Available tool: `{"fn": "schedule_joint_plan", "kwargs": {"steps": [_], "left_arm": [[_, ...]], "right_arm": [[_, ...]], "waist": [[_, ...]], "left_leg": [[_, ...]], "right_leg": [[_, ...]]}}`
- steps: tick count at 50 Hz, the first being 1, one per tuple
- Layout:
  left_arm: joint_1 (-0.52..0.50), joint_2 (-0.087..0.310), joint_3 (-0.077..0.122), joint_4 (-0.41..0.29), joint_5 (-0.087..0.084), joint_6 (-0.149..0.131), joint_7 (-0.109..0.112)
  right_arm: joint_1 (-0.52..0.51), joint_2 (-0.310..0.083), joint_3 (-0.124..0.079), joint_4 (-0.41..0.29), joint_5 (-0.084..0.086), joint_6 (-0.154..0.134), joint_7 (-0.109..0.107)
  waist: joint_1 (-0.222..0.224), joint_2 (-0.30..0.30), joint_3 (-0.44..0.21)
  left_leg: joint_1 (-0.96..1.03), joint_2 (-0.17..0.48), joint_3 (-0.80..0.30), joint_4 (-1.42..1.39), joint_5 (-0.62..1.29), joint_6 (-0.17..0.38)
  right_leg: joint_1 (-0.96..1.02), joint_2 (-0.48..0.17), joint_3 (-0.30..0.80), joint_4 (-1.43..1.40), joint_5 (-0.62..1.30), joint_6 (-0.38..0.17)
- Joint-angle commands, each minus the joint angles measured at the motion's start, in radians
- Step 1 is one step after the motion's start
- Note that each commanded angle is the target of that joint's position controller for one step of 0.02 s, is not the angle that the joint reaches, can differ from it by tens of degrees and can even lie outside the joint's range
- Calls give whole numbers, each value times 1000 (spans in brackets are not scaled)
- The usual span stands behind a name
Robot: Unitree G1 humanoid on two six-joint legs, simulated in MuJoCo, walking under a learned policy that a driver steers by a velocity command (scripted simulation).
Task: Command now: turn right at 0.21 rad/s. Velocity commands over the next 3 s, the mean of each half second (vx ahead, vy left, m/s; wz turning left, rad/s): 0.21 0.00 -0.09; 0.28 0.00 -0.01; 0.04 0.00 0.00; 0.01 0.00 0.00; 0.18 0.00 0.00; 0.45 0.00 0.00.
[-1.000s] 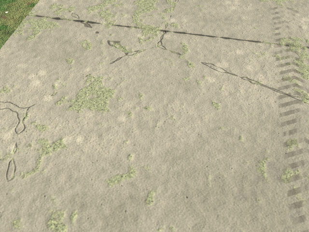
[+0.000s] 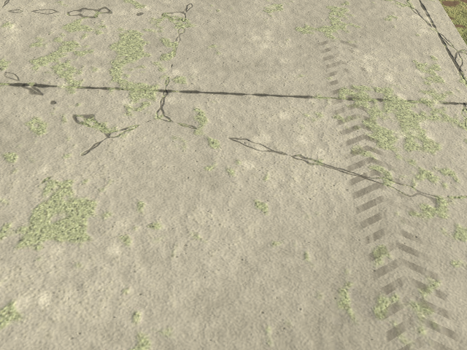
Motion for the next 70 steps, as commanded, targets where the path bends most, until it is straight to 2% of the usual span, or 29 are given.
{"fn": "schedule_joint_plan", "kwargs": {"steps": [1, 5, 8, 11, 12, 13, 14, 15, 17, 20, 24, 27, 30, 31, 32, 33, 34, 35, 37, 41, 46, 52, 53, 54, 55, 56, 57, 61, 70], "left_arm": [[93, 69, 13, -2, 7, 0, 1], [2, 24, -20, -9, -13, 5, 11], [-12, 39, -29, 6, -15, -1, 19], [65, 30, -35, 55, -4, -32, 24], [138, 57, -31, 78, 2, -47, 29], [226, 142, -12, 99, 6, -56, 33], [286, 190, 7, 131, 2, -61, 24], [257, 138, -4, 130, 9, -73, 18], [182, 94, -14, 112, 0, -89, 14], [194, 68, -21, 129, -3, -112, 10], [229, 83, -21, 156, -5, -126, 8], [240, 111, -16, 168, -4, -128, 6], [219, 124, -17, 175, -4, -125, 5], [219, 101, -26, 164, -3, -126, 4], [284, -18, -55, 121, -25, -127, -2], [270, 55, -32, 133, -9, -124, -1], [226, 66, -25, 124, -8, -118, -1], [200, 43, -33, 126, -6, -119, -7], [228, 11, -38, 145, 8, -101, -7], [218, -7, -38, 152, 6, -69, -10], [70, -40, -58, 121, 4, -58, -2], [73, -40, -63, 151, 2, -68, 24], [95, -21, -62, 162, 6, -77, 30], [141, 44, -50, 174, 11, -90, 37], [111, 65, -52, 178, -3, -88, 39], [103, 9, -62, 180, -17, -80, 35], [61, -15, -69, 176, -14, -76, 31], [59, -19, -66, 201, -22, -69, 40], [85, -36, -64, 258, -18, -63, 43]], "right_arm": [[-94, -107, -14, -82, 6, -29, 2], [7, -120, -10, -31, 6, -30, 2], [76, -174, -31, 10, -6, -9, 16], [54, -155, -39, 21, 4, 5, 24], [9, -117, -31, 2, 5, -6, 29], [-75, -54, -15, -43, 17, -22, 38], [-170, -98, -22, -86, 0, -33, 40], [-199, -133, -37, -92, -6, -39, 44], [-134, -123, -40, -60, -1, -50, 65], [-143, -97, -37, -61, -11, -51, 88], [-240, -61, -22, -107, -5, -44, 99], [-237, -77, -25, -118, 0, -40, 93], [7, -118, -54, -39, -5, -50, 67], [176, -175, -73, 5, -20, -62, 53], [300, -302, -97, 22, -33, -69, 46], [237, -268, -85, 22, -3, -63, 53], [104, -218, -70, -1, 9, -62, 54], [23, -145, -49, -17, 13, -69, 60], [-19, -84, -27, -5, 14, -84, 57], [38, -89, -18, 40, 10, -102, 53], [68, -67, 2, 80, 9, -83, 39], [67, -53, 13, 122, 15, -58, 25], [82, -46, 15, 129, 12, -57, 23], [116, -35, 18, 125, 6, -59, 20], [253, 42, 32, 160, 22, -50, 21], [243, 16, 29, 192, 20, -31, 10], [206, -5, 23, 190, 16, -22, 7], [144, -2, 24, 208, 12, -16, 12], [133, 15, 34, 259, 14, -14, -4]], "waist": [[54, 180, -24], [-12, 205, -57], [-48, 256, -35], [6, 176, 32], [43, 98, 19], [87, -97, 17], [135, -162, 115], [109, -78, 178], [52, -68, 154], [37, -71, 104], [47, -75, 116], [38, -77, 111], [-82, -6, 6], [-147, 67, -98], [-138, 336, -233], [-102, 253, -207], [-38, 164, -64], [-14, 89, -2], [38, 119, 16], [63, 130, -25], [28, 151, -20], [31, 119, -4], [39, 70, -7], [21, 1, -49], [-53, -111, -77], [-18, -88, -75], [-29, -76, -30], [-9, -2, 8], [3, 61, 16]], "left_leg": [[31, 206, -161, -122, 413, 146], [171, 217, -147, -59, 555, 153], [147, 206, -210, -120, 95, 152], [-44, 175, -221, -101, -228, 115], [-197, 143, -179, -14, -273, 88], [-411, 15, -17, 179, -282, 43], [-539, -9, 73, 322, -308, 31], [-569, 47, 26, 435, -270, 29], [-553, 79, 16, 493, -180, 15], [-506, 83, 57, 501, -78, -15], [-387, 83, 85, 334, 16, -28], [-249, 56, 114, 237, 29, 4], [91, -17, 141, 113, 29, 50], [306, 73, 35, 74, -62, 82], [492, 388, -467, -99, -368, 174], [374, 439, -706, -234, -313, 207], [239, 422, -530, -198, -214, 200], [124, 371, -382, -197, 5, 191], [23, 282, -171, -193, 369, 148], [16, 249, -20, -167, 743, 167], [30, 220, 41, -147, 721, 155], [38, 233, -19, -46, 500, 125], [11, 208, -22, -13, 381, 87], [-30, 160, 0, 43, 203, 51], [-59, 77, 41, 49, -93, 27], [-7, 58, 51, 31, -166, 14], [24, 59, 36, -12, -132, 11], [71, 105, 1, -81, 47, 9], [86, 125, 1, -101, 96, 2]], "right_leg": [[8, -28, -14, 139, -29, 29], [90, -78, -69, -143, -78, 54], [182, -57, -161, -337, -95, 21], [416, -82, -153, -587, 59, -48], [568, -175, -40, -604, 10, -83], [671, -343, 224, -674, -190, -161], [609, -498, 418, -771, -216, -252], [564, -505, 410, -776, -176, -281], [559, -416, 276, -795, -103, -238], [541, -349, 126, -785, 160, -214], [436, -335, 33, -765, 328, -190], [399, -362, 17, -732, 435, -170], [353, -313, -64, -416, 748, -120], [226, -253, -115, -153, 646, -96], [-32, -103, -191, 232, 99, -46], [-97, -72, -52, 357, -117, -67], [-116, -139, -47, 402, -55, -82], [-82, -178, -63, 361, 14, -80], [16, -218, -94, 263, 40, -62], [54, -185, -134, 179, 96, -30], [88, -179, -178, -107, 207, -9], [252, -159, -177, -402, 245, -41], [338, -196, -126, -511, 372, -45], [445, -313, -14, -506, 625, -56], [474, -414, 78, -476, 817, -152], [410, -423, 108, -498, 718, -189], [342, -378, 87, -521, 597, -161], [329, -257, -29, -514, 497, -78], [369, -249, -43, -511, 522, -76]]}}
